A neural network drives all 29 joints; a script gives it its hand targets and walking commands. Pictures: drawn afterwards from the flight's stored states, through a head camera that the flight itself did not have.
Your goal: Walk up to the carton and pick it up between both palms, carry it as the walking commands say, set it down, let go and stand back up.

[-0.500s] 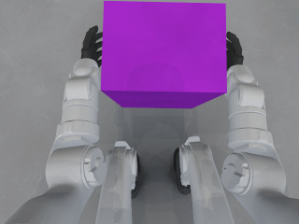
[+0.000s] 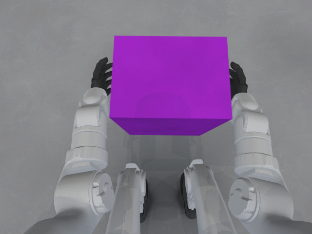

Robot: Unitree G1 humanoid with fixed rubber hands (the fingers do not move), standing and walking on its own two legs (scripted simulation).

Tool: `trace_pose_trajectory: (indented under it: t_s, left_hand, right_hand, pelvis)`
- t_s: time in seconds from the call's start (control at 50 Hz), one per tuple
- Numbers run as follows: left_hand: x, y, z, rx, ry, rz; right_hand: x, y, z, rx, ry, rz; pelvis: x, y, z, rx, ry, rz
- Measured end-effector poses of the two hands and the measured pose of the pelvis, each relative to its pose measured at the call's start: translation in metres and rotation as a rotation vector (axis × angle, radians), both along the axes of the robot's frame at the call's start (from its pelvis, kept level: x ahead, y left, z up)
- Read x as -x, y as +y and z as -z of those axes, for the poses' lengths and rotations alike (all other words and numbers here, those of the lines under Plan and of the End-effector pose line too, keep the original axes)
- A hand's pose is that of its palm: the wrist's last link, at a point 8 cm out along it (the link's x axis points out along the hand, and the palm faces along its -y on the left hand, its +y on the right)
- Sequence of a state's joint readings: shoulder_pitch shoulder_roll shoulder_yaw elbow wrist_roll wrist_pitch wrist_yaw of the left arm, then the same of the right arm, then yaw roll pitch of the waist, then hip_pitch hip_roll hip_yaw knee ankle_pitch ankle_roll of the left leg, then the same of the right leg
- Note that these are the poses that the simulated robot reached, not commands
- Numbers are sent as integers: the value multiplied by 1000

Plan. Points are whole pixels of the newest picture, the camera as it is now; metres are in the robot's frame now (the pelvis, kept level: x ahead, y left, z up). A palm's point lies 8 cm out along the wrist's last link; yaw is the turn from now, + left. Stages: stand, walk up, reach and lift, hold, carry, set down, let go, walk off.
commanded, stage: reach and lift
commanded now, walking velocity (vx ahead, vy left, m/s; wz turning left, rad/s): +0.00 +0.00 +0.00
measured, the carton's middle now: (167, 97) +0.46 -0.02 -0.13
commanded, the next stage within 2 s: none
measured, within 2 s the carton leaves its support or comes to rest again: neither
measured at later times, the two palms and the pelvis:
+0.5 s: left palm (88, 86) +0.44 +0.15 +0.01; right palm (252, 90) +0.42 -0.18 +0.01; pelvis +0.02 +0.00 +0.07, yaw +0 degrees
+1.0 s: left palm (70, 81) +0.42 +0.15 +0.09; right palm (278, 86) +0.40 -0.18 +0.09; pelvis +0.04 +0.00 +0.14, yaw +1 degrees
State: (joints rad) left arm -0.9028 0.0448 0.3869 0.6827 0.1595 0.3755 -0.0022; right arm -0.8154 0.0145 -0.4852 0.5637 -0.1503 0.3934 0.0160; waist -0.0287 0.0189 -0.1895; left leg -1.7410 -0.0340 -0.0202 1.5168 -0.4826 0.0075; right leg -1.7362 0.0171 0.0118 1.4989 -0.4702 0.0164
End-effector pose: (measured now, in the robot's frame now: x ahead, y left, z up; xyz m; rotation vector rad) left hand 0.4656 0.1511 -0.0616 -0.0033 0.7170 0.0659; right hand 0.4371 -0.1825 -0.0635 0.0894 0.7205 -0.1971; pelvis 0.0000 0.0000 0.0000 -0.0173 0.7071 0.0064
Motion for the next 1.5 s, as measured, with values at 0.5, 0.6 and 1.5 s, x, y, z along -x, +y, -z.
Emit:
trace_pose_trajectory:
  t_s: [0.5, 0.6, 1.5]
  left_hand:
    - [21, 1, -76, 11, 0, -5]
    - [25, 2, -91, 11, 2, -4]
    - [64, 6, -224, 11, -1, 18]
  right_hand:
    - [19, 1, -77, -2, -1, -3]
    - [23, 1, -93, 0, 1, -4]
    - [62, 3, -228, 16, -2, -25]
  pelvis:
    - [-22, -2, -67, -8, -89, 1]
    - [-26, -3, -81, -9, -114, 0]
    - [-55, -2, -186, -13, -427, -5]
